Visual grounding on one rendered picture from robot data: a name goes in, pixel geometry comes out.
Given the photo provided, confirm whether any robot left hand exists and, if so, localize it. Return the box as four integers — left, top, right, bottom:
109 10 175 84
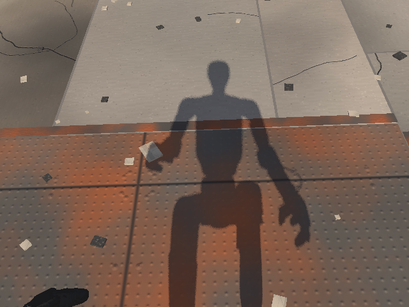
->
23 288 89 307

